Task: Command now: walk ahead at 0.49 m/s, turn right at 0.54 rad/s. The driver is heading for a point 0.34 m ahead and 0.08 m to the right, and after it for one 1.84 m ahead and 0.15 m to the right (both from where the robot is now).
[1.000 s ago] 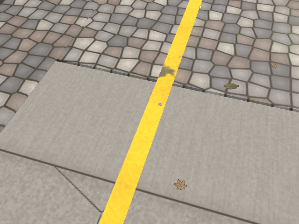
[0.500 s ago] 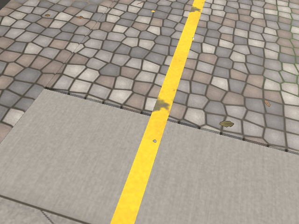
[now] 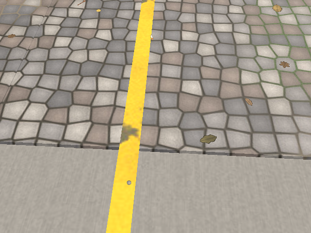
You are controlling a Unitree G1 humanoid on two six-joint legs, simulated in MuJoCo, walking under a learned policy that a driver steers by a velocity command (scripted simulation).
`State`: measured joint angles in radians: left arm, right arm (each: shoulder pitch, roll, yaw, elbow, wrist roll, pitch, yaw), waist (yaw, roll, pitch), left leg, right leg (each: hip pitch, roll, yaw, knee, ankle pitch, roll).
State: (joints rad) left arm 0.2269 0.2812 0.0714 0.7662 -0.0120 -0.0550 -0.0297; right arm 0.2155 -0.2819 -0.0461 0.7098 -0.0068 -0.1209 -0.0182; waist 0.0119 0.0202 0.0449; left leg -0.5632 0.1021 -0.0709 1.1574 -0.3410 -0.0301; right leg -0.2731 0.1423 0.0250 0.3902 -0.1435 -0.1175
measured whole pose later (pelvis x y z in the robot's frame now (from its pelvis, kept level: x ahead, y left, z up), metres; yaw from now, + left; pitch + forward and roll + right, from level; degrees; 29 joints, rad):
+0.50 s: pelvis +0.24 +0.06 +0.00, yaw -18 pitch +2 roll +0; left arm 0.20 0.33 0.09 0.66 -0.02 0.04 0.02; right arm 0.18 -0.25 -0.05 0.68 -0.02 -0.07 -0.01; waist 0.00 -0.03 0.07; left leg -0.30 0.02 0.09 0.44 -0.17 0.03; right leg -0.60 -0.02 0.04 1.11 -0.40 0.07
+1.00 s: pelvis +0.30 +0.01 -0.01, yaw -22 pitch +0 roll -1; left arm 0.09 0.21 0.03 0.71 0.01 0.02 0.00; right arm 0.17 -0.28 -0.04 0.80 -0.01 0.01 -0.01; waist -0.02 0.03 0.02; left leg -0.26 0.07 -0.01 0.55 -0.27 -0.07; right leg -0.30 0.04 0.00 0.51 -0.22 -0.03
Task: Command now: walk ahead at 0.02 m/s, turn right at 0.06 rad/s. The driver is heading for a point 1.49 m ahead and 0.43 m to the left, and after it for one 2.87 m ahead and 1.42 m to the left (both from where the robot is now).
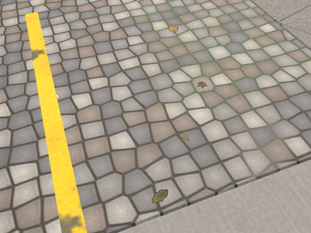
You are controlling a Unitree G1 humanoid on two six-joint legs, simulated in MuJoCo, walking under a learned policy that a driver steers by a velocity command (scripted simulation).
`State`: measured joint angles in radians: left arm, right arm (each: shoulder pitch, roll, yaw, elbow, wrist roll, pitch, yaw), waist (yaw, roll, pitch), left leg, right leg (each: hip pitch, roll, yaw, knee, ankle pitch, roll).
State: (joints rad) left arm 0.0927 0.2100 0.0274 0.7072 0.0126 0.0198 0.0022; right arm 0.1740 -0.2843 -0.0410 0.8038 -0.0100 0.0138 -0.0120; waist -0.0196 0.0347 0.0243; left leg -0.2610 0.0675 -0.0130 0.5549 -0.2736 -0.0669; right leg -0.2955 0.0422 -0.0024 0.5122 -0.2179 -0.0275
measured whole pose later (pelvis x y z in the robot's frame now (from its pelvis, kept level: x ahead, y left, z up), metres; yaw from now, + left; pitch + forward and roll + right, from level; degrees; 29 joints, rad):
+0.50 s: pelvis +0.01 +0.02 +0.00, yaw +0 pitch -2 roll +0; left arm 0.18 0.23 0.05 0.97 0.00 0.02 0.04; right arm 0.20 -0.23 -0.02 0.95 -0.01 -0.01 -0.02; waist 0.00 0.00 0.04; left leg -0.17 0.02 0.01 0.50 -0.30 -0.01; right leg -0.23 -0.01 0.02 0.51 -0.25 0.01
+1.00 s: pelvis +0.02 +0.02 +0.01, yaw +0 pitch -2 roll +0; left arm 0.18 0.21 0.04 1.12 0.00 0.02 0.05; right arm 0.26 -0.21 -0.01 1.05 -0.01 -0.01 -0.03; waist 0.00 0.00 0.04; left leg -0.16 0.01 0.01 0.47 -0.28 -0.01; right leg -0.22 -0.02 0.02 0.48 -0.24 0.02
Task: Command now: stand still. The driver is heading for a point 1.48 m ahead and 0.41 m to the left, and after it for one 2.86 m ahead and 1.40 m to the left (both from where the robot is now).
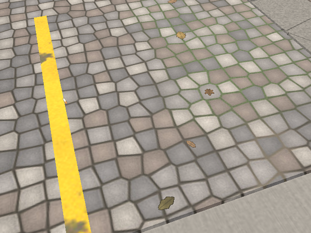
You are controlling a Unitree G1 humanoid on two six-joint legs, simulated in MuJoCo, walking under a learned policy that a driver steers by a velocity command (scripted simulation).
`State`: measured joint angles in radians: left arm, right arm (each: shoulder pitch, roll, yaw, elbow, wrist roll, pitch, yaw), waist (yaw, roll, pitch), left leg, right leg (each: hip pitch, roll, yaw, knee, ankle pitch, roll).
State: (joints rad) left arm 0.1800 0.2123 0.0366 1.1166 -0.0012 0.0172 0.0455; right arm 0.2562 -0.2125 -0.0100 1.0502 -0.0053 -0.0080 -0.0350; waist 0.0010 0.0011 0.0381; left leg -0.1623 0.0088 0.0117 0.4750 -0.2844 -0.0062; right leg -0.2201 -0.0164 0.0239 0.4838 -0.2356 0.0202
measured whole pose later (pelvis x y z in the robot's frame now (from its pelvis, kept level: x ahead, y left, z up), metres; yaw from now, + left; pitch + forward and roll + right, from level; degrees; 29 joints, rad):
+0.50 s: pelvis +0.00 +0.00 +0.00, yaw +0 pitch -1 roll +0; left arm 0.22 0.19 0.02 1.14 0.00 0.01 0.05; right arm 0.31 -0.19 0.00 1.08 0.00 -0.01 -0.04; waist 0.00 0.00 0.03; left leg -0.17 0.01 0.01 0.48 -0.29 -0.01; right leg -0.23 -0.02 0.02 0.49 -0.24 0.02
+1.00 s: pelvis +0.07 -0.03 -0.01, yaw +0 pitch +1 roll +0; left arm 0.38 0.19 0.04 1.11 -0.01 -0.11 0.00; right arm 0.38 -0.23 -0.04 1.04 0.04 -0.07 -0.02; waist 0.02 0.04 -0.02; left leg -0.35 0.01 -0.03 1.02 -0.44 0.05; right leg -0.19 0.02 -0.05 0.54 -0.36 -0.05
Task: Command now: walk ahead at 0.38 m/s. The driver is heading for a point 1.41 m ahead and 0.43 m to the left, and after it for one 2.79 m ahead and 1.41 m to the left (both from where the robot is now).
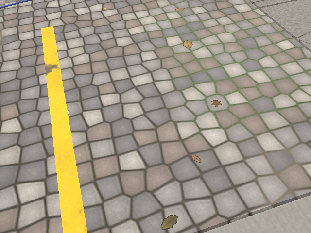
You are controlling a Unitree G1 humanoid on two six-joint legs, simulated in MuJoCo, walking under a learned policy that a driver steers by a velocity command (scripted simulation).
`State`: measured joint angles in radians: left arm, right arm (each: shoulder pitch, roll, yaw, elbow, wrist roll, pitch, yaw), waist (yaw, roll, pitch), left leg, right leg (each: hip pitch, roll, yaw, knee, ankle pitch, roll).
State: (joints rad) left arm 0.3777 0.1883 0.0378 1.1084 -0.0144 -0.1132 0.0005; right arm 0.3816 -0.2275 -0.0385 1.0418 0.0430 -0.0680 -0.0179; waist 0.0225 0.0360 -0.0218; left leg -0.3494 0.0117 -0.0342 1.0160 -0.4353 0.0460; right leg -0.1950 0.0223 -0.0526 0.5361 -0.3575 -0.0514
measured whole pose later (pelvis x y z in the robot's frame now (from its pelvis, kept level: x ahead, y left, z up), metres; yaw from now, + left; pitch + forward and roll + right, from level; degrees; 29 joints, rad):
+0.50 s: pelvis +0.27 +0.06 +0.00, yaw +0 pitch +1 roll +1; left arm 0.33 0.24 0.04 1.00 -0.03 -0.11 0.01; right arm 0.15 -0.24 -0.05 0.93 0.00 -0.10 0.04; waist 0.00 -0.02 0.04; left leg -0.35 -0.05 0.07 0.48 -0.14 0.07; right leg -0.40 -0.06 0.04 1.24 -0.34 -0.05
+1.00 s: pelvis +0.48 +0.02 +0.00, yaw +4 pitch +2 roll +0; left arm 0.09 0.22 0.04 0.88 0.02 -0.06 0.02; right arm 0.24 -0.26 -0.05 0.98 0.02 -0.01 -0.03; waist -0.02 0.03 0.04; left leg -0.43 0.00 -0.03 1.12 -0.55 -0.03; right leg -0.42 -0.01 -0.08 0.47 -0.08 -0.05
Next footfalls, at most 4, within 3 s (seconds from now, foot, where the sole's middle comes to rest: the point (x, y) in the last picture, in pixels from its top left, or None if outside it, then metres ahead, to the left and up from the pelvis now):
0.36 left None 0.38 0.14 -0.77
0.84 right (189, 210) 0.63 -0.08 -0.77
1.28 left None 0.52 0.15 -0.77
1.80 right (181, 210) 0.63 -0.04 -0.77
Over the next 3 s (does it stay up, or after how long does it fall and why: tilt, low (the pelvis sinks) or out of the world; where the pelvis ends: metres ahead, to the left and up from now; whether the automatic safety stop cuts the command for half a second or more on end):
stays up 0.91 0.28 0.01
